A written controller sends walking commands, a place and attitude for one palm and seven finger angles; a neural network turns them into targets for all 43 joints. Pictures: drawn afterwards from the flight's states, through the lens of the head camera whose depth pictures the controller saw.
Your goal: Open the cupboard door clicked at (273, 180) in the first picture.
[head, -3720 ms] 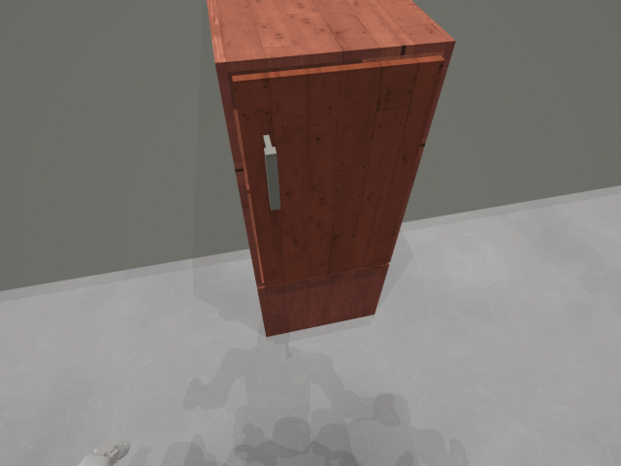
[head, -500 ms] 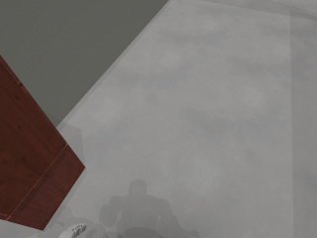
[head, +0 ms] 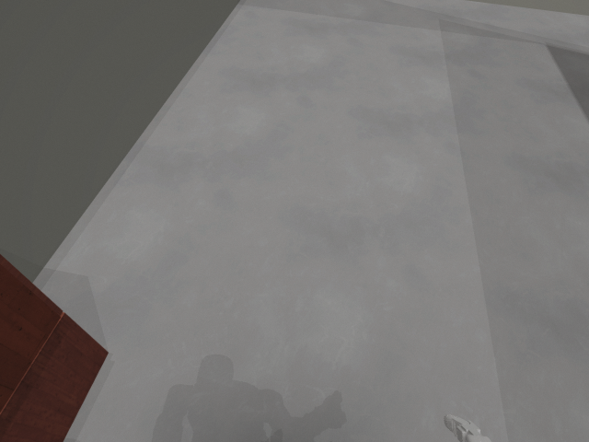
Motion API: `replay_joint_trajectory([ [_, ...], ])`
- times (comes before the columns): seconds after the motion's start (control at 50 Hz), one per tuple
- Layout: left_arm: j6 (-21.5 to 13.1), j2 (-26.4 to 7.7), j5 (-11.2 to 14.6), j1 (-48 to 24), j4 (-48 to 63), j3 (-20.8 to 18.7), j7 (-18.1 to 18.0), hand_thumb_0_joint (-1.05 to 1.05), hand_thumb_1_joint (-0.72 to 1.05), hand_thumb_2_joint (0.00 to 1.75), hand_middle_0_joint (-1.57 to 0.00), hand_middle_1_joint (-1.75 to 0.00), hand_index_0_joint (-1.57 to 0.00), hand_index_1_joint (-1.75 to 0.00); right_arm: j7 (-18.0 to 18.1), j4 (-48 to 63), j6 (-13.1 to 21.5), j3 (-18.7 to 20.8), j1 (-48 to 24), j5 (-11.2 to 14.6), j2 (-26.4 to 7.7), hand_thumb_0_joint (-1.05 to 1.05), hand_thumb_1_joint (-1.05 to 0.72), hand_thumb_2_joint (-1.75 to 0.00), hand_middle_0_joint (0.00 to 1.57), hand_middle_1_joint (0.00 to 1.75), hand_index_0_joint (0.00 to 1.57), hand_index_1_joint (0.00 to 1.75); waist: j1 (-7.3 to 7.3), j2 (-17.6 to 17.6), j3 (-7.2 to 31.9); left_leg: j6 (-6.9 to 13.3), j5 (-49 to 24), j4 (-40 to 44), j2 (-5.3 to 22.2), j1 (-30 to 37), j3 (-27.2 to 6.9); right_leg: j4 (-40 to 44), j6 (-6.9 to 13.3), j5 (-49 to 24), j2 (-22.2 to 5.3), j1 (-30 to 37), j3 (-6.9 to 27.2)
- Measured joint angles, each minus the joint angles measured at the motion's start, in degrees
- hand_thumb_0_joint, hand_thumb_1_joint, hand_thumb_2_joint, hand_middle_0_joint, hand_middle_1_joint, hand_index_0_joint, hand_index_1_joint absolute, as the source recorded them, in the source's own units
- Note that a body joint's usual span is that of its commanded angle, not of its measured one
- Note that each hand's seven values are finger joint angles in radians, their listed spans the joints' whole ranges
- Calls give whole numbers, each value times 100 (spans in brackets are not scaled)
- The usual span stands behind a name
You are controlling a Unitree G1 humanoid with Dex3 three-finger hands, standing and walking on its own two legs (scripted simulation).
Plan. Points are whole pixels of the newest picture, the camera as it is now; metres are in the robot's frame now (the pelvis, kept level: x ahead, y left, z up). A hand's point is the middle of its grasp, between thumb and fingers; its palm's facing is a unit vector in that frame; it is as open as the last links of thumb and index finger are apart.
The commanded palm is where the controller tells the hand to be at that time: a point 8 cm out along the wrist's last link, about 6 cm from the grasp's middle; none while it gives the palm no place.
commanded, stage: walk to a spot facing it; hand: left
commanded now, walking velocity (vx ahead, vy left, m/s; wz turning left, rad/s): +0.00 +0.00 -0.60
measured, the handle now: out of the picture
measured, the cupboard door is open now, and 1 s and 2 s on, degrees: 0 0 0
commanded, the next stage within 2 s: turn to face it in 1.66 s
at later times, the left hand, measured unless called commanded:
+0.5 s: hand (209, 431) +0.15 +0.14 -0.15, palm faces -0.31 -0.91 -0.28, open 7.4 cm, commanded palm none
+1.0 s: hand (198, 429) +0.16 +0.16 -0.18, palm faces -0.46 -0.87 -0.18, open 7.4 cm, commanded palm none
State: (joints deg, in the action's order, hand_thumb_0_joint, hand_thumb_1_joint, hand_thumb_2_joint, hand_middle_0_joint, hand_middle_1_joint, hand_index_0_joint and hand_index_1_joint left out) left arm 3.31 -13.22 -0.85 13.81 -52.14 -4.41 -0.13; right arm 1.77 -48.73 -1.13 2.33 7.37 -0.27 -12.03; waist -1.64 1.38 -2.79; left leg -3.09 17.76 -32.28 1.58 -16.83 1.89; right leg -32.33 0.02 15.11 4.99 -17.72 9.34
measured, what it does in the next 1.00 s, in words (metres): steps on the spot, turning right: right foot, then left foot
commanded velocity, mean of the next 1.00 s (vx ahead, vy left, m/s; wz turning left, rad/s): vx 0.14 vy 0.00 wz -0.60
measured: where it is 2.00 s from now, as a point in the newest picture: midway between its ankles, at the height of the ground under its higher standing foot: (378, 415)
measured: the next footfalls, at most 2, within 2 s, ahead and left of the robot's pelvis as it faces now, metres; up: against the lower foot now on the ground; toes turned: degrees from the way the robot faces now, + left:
right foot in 0.46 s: -0.01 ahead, -0.13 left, +0.00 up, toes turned -24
left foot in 0.98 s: +0.17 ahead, +0.05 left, +0.00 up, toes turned -31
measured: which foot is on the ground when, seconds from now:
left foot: down 0.00-0.46, up 0.48-0.96, down 0.98-1.00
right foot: down 0.00-0.00, up 0.02-0.44, down 0.46-0.98, up 1.00-1.00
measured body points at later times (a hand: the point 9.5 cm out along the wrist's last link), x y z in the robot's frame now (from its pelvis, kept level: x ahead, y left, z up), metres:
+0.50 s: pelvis -0.02 -0.02 -0.01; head +0.01 -0.06 +0.44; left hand +0.17 +0.19 -0.13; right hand -0.08 -0.28 -0.17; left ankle +0.00 +0.12 -0.71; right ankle -0.04 -0.12 -0.73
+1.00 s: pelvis +0.06 -0.01 +0.00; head +0.08 +0.01 +0.45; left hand +0.18 +0.21 -0.16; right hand +0.03 -0.29 -0.11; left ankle +0.13 +0.06 -0.73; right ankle -0.04 -0.11 -0.72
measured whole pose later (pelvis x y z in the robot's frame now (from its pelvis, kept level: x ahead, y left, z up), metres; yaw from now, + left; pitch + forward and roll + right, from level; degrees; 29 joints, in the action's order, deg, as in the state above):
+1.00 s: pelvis +0.06 -0.01 +0.00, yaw -35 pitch +0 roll -1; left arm 1.6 -12.6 -0.9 21.0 -56.4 -4.8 1.0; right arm 0.4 -48.7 1.6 2.5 9.6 -1.3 -12.0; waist -2.9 2.3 -0.1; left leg -1.1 16.9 -31.8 2.0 -16.8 4.3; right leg -37.4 0.8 23.3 3.5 -15.4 8.3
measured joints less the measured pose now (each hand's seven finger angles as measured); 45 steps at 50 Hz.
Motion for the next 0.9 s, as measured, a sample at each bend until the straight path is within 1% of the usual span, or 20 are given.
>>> replay_joint_trajectory([
  [0.02,34,-55,19,-13,-22,-34,4,0,90,90,-20,-30,-20,-30,10,2,39,-13,3,-15,44,0,-91,-90,20,30,20,30,5,92,-10,152,-104,36,-29,2,59,-340,-28,358,-1,-151,26],
  [0.04,64,-102,12,-33,-43,-67,10,0,91,90,-20,-30,-20,-30,7,14,47,-49,16,-34,78,0,-91,-90,20,30,20,30,-11,162,-43,278,-121,-26,-23,-1,135,-877,-71,799,-11,-346,-58],
  [0.06,80,-144,-9,-33,-51,-99,23,0,91,90,-20,-30,-20,-30,3,25,44,-89,45,-57,108,0,-90,-90,20,30,20,30,-32,209,-69,362,-120,-31,12,37,217,-1481,-127,1054,-31,-553,-197],
  [0.12,89,-236,-58,15,-75,-173,105,0,91,90,-20,-30,-20,-30,19,17,25,-153,168,-95,185,0,-90,-90,20,30,20,30,-50,266,-79,426,-192,210,142,247,440,-2885,-271,1020,-204,-1009,-582],
  [0.14,97,-252,-59,33,-80,-182,130,0,91,90,-20,-30,-20,-30,22,8,23,-160,207,-100,197,0,-90,-90,20,30,20,30,-47,262,-78,426,-226,298,180,314,509,-3148,-311,927,-280,-1083,-663],
  [0.18,120,-253,-47,59,-98,-184,164,0,91,90,-20,-30,-20,-30,24,-19,26,-155,282,-102,202,0,-90,-90,20,30,20,30,-31,224,-75,426,-270,425,254,421,647,-3362,-374,786,-430,-1126,-775],
  [0.24,172,-206,-35,62,-126,-169,191,0,91,90,-20,-30,-20,-30,15,-67,39,-116,395,-96,187,0,-90,-90,20,30,21,30,19,137,-77,416,-268,499,360,523,867,-3111,-435,751,-640,-1017,-914],
  [0.32,210,-103,-33,-58,-133,-121,206,0,91,90,-19,-30,-20,-30,-16,-178,41,-39,524,-111,128,0,-90,-90,20,30,21,30,128,-3,-132,358,-187,416,518,567,1164,-2175,-430,868,-828,-688,-1128],
  [0.4,140,0,-26,-270,-61,-64,200,1,91,90,-19,-30,-20,-30,-54,-325,13,53,644,-128,5,0,-90,-90,20,30,20,30,254,-177,-204,225,0,75,736,481,1445,-1206,-319,907,-811,-289,-1327],
  [0.44,56,23,-27,-355,11,-34,198,1,91,90,-19,-30,-20,-30,-73,-383,-11,102,744,-120,-80,0,-90,-90,20,30,20,30,291,-262,-201,115,180,-272,877,368,1563,-484,-223,463,-753,34,-1431],
  [0.46,-16,42,-40,-406,31,-16,184,0,91,90,-20,-30,-20,-30,-83,-413,-33,128,797,-101,-141,0,-90,-90,20,30,20,30,306,-350,-202,61,302,-580,995,240,1540,-266,-96,201,-685,118,-1454],
  [0.48,-84,80,-42,-474,37,8,155,0,91,90,-20,-30,-20,-30,-83,-463,-91,156,806,-96,-205,0,-90,-90,20,30,20,30,331,-456,-231,-1,679,-1064,1029,34,1306,-364,31,222,-605,67,-1464],
  [0.5,-131,110,-26,-522,56,40,122,0,91,90,-20,-30,-20,-30,-65,-501,-167,171,813,-90,-249,0,-90,-90,20,30,20,30,360,-501,-248,-35,1004,-1631,938,-212,996,-446,128,307,-578,38,-1455],
  [0.52,-166,137,-13,-545,80,56,85,0,91,90,-20,-30,-20,-30,-46,-540,-231,178,818,-80,-276,0,-90,-90,20,30,20,30,368,-511,-245,-46,1148,-2141,827,-434,745,-434,193,357,-565,52,-1432],
  [0.56,-189,168,5,-545,122,59,22,0,91,90,-20,-30,-20,-30,-31,-594,-311,186,782,-78,-287,0,-91,-90,20,30,20,30,335,-469,-225,-86,1048,-2854,664,-775,443,-239,254,297,-533,130,-1320],
  [0.6,-193,180,19,-514,118,67,-5,0,91,90,-20,-30,-20,-30,-49,-582,-313,184,713,-100,-278,0,-91,-90,20,30,20,30,321,-424,-203,-148,733,-3124,598,-991,279,37,255,118,-480,228,-1192],
  [0.66,-214,192,21,-413,58,89,7,0,91,90,-20,-30,-20,-30,-99,-507,-255,170,643,-141,-246,0,-91,-90,20,30,20,30,316,-367,-112,-228,384,-3023,572,-1122,168,382,299,-81,-401,364,-1026],
  [0.72,-270,214,11,-250,-19,106,46,0,91,90,-20,-30,-20,-30,-153,-458,-199,162,582,-163,-217,0,-91,-90,20,30,20,30,258,-321,7,-255,248,-2734,539,-1117,116,600,307,-179,-328,481,-868],
  [0.82,-334,232,-19,124,-141,106,89,0,91,90,-20,-30,-20,-30,-218,-365,-130,158,428,-155,-169,0,-91,-90,20,30,20,30,71,-228,169,-225,271,-2008,398,-961,75,793,272,-206,-240,640,-589],
  [0.9,-316,182,-37,430,-256,68,92,0,90,90,-20,-30,-20,-30,-225,-217,-26,131,279,-114,-100,0,-91,-90,20,30,20,30,-112,-79,227,-121,408,-1135,182,-634,58,760,165,-110,-217,693,-301],
])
